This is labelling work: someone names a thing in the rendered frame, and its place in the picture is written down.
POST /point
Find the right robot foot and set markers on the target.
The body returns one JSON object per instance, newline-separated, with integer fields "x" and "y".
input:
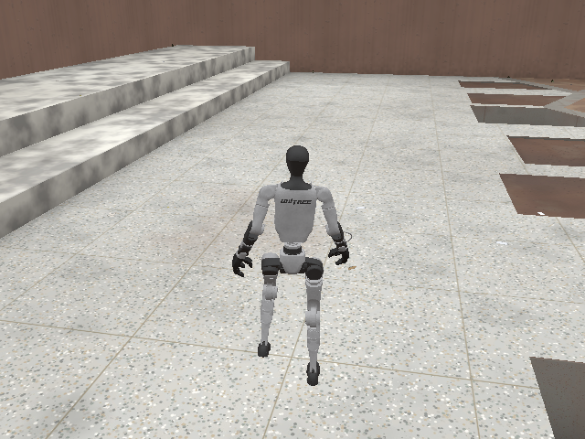
{"x": 313, "y": 377}

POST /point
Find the right robot hand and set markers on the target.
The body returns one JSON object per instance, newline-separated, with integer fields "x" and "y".
{"x": 335, "y": 252}

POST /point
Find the left robot hand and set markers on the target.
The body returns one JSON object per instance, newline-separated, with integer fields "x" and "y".
{"x": 237, "y": 262}

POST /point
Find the robot torso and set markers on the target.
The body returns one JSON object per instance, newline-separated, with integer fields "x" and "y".
{"x": 294, "y": 221}

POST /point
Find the robot left upper arm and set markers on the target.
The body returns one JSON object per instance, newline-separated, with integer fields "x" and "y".
{"x": 265, "y": 194}

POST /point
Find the robot right forearm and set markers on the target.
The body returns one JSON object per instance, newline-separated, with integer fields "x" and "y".
{"x": 340, "y": 240}

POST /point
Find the robot left forearm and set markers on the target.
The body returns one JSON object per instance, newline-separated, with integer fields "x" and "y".
{"x": 246, "y": 243}

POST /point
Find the robot right upper arm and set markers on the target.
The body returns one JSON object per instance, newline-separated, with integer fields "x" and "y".
{"x": 324, "y": 195}

